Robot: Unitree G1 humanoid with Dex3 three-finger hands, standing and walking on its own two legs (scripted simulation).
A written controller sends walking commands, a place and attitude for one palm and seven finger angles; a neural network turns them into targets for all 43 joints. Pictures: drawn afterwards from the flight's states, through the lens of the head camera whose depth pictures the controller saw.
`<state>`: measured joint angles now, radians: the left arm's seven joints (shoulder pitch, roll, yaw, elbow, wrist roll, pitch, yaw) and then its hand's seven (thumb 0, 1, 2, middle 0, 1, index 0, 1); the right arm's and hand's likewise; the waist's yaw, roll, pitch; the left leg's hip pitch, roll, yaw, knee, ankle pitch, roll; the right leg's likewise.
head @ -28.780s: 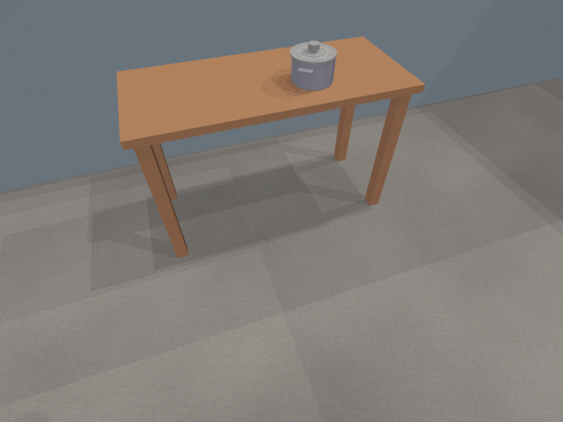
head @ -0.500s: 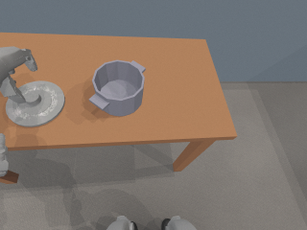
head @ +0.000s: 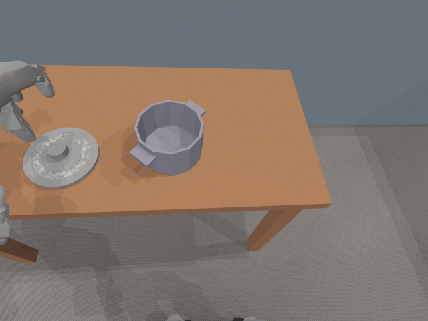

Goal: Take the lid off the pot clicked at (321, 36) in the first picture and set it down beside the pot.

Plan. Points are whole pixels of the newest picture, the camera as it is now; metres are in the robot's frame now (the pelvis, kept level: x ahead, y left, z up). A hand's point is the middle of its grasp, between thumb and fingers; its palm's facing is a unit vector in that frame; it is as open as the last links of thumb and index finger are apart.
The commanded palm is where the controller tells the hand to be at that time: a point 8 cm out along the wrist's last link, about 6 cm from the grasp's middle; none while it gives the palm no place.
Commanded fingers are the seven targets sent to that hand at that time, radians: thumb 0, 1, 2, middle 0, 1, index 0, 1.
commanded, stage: raise the empty hand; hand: left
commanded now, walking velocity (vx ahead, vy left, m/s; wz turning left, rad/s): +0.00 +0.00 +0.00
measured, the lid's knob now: (58, 150) +0.49 +0.33 -0.07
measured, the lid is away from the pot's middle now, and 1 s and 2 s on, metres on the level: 0.26 0.26 0.26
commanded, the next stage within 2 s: draw the hand back to the body in 0.06 s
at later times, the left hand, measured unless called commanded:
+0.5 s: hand (14, 124) +0.44 +0.31 +0.10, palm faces -0.43 -0.10 -0.90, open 11.0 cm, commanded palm +0.44 +0.31 +0.16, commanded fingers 0.00 0.07 0.48 -0.30 -0.96 -0.30 -0.96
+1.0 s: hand (32, 115) +0.41 +0.26 +0.15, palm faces +0.37 -0.88 -0.29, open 10.6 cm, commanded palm +0.35 +0.29 +0.17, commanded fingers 0.00 0.34 0.61 -0.26 -0.75 -0.26 -0.75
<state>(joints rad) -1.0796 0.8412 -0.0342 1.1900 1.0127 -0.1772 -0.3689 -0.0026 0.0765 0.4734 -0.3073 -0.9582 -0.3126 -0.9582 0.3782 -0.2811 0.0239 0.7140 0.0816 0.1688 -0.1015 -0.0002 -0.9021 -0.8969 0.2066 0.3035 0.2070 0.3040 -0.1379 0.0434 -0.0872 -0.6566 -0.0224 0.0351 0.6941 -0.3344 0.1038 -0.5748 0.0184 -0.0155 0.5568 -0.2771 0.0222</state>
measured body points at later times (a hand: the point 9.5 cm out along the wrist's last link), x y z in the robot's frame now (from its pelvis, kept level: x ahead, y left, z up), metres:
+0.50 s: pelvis +0.00 -0.01 +0.01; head +0.08 +0.00 +0.45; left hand +0.46 +0.32 +0.15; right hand +0.03 -0.29 -0.11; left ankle -0.01 +0.04 -0.72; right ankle -0.02 -0.16 -0.72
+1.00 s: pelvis +0.02 -0.03 +0.02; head +0.05 -0.02 +0.47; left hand +0.39 +0.30 +0.16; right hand +0.13 -0.28 -0.09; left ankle -0.01 +0.04 -0.72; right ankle -0.02 -0.16 -0.72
